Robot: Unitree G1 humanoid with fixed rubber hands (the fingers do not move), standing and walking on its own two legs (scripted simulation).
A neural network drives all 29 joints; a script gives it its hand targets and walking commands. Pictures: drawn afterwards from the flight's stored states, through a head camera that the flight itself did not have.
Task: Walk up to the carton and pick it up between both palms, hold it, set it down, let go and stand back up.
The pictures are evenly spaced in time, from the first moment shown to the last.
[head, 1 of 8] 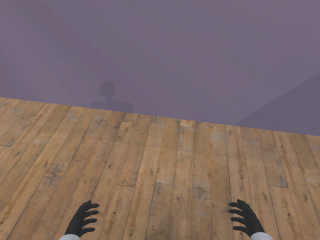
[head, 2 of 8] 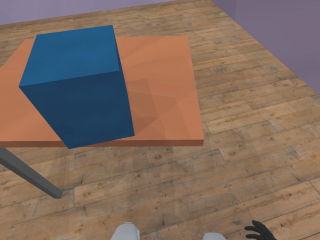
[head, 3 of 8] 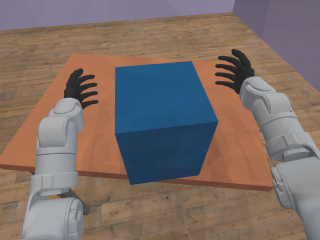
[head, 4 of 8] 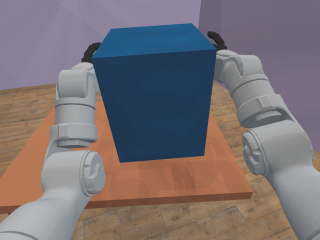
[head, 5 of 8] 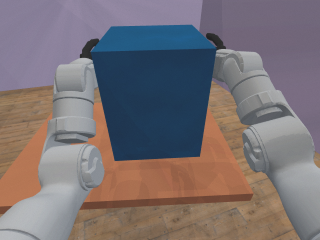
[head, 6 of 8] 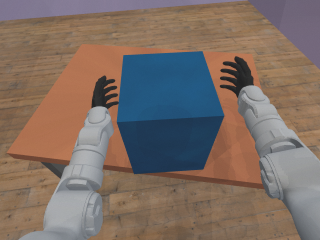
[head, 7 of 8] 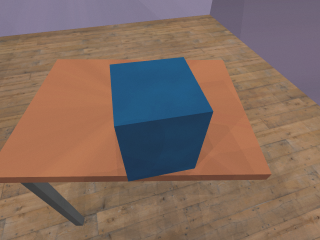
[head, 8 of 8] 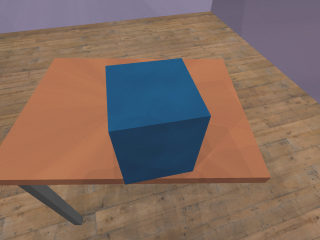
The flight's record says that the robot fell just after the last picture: no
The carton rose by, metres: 0.23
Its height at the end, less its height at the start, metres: +0.00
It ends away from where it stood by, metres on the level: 0.01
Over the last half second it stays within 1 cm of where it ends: yes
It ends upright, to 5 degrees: yes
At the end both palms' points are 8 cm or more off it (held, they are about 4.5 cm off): yes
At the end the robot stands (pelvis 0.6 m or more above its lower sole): yes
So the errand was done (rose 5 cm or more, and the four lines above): yes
